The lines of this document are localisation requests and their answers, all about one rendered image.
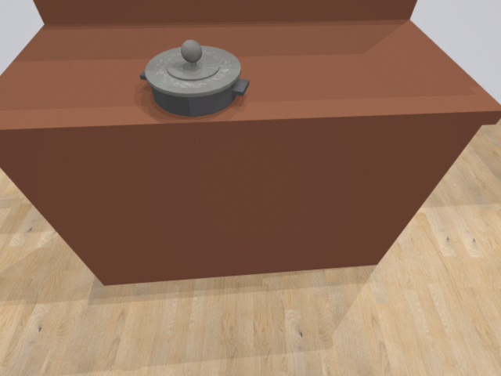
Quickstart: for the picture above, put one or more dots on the lid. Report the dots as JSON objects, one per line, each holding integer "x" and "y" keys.
{"x": 216, "y": 70}

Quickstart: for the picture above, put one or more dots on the knob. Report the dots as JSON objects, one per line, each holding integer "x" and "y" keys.
{"x": 191, "y": 51}

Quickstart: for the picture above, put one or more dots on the table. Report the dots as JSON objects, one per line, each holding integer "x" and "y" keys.
{"x": 351, "y": 118}

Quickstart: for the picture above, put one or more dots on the pot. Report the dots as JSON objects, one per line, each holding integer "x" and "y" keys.
{"x": 198, "y": 106}

